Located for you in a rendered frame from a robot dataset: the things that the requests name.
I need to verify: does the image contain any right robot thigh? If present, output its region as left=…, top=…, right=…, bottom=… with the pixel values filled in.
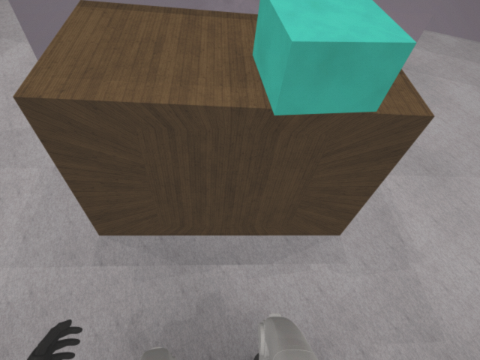
left=258, top=316, right=318, bottom=360

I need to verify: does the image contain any carton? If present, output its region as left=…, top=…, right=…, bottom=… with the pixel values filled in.
left=253, top=0, right=416, bottom=116

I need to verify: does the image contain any left robot hand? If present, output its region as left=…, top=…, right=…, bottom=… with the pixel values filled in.
left=27, top=319, right=83, bottom=360

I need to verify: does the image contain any pedestal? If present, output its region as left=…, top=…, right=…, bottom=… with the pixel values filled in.
left=13, top=0, right=434, bottom=236

